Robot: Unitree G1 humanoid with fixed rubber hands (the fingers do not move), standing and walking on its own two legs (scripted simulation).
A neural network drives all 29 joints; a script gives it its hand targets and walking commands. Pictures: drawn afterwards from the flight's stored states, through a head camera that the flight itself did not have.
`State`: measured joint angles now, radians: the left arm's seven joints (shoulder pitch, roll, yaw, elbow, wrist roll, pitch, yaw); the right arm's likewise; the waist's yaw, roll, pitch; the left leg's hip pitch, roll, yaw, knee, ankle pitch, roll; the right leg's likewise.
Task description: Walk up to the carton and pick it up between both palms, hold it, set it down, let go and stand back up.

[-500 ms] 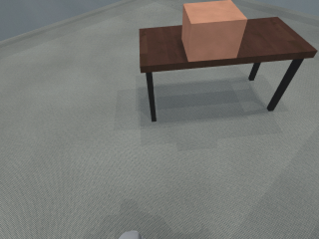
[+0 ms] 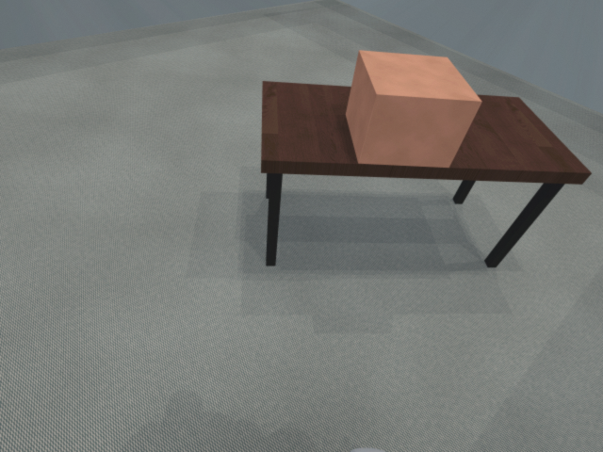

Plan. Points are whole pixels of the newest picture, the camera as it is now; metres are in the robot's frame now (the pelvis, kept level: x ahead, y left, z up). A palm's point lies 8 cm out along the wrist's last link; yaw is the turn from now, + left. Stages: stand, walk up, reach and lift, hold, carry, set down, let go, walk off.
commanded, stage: walk up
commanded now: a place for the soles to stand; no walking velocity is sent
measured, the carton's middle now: (404, 108) +1.11 -0.33 -0.09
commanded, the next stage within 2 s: none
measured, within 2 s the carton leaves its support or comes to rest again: neither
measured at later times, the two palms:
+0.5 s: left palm (158, 417) +0.19 +0.21 -0.10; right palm (595, 434) +0.18 -0.45 -0.11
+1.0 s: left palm (178, 362) +0.28 +0.21 -0.13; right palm (602, 385) +0.24 -0.45 -0.06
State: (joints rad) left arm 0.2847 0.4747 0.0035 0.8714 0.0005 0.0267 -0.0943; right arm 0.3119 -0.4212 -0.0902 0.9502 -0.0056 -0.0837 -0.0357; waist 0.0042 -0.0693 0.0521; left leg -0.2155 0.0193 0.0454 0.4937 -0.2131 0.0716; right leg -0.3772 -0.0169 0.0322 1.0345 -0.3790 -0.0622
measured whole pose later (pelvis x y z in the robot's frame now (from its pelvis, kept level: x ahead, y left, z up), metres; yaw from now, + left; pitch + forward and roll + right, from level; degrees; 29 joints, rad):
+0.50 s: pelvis +0.14 -0.11 -0.01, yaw +0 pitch +0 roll +4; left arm 0.27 0.46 0.00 0.85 0.00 0.02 -0.08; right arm 0.30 -0.42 -0.07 0.91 -0.01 -0.07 -0.04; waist 0.01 -0.05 0.07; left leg -0.42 -0.01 -0.01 0.98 -0.46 0.02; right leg -0.33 -0.02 0.01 0.59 -0.26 -0.04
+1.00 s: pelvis +0.21 -0.11 -0.01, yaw +2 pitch -3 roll -2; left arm 0.26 0.48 0.01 0.75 0.00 0.08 -0.09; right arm 0.36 -0.42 -0.07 0.91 -0.01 -0.09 -0.08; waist 0.00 -0.09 0.06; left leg -0.28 0.04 0.02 0.56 -0.24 0.04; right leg -0.37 0.01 0.06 1.01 -0.42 -0.05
